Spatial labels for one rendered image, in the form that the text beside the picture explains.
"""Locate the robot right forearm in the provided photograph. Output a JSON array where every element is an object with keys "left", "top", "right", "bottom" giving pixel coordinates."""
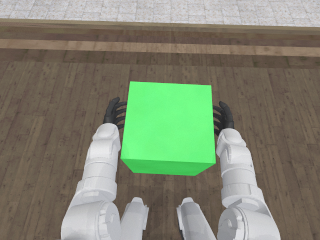
[{"left": 216, "top": 128, "right": 281, "bottom": 239}]

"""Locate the robot thigh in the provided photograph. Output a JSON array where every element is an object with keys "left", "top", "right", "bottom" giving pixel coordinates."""
[
  {"left": 176, "top": 202, "right": 216, "bottom": 240},
  {"left": 119, "top": 201, "right": 149, "bottom": 240}
]

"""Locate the carton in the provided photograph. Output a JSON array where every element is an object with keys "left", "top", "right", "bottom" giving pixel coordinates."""
[{"left": 120, "top": 81, "right": 216, "bottom": 176}]

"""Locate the robot right hand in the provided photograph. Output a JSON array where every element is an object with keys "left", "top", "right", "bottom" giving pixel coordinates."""
[{"left": 212, "top": 101, "right": 235, "bottom": 137}]

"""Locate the robot left hand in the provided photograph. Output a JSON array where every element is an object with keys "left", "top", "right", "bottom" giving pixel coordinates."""
[{"left": 103, "top": 97, "right": 128, "bottom": 130}]

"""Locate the right robot upper arm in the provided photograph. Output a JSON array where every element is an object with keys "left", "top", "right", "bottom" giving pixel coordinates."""
[{"left": 217, "top": 206, "right": 280, "bottom": 240}]

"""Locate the robot left thigh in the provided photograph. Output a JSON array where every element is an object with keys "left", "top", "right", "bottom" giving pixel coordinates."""
[{"left": 119, "top": 201, "right": 149, "bottom": 240}]

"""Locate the left robot upper arm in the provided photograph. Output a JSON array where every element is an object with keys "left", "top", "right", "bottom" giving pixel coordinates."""
[{"left": 57, "top": 200, "right": 122, "bottom": 240}]

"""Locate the robot right thigh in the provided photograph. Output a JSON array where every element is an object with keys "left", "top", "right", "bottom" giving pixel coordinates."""
[{"left": 176, "top": 202, "right": 216, "bottom": 240}]

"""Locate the robot left forearm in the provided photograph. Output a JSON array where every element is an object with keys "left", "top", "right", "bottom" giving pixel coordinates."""
[{"left": 61, "top": 123, "right": 121, "bottom": 239}]

